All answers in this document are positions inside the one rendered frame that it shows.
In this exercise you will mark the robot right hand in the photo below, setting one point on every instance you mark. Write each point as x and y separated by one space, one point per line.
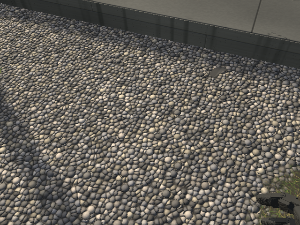
285 202

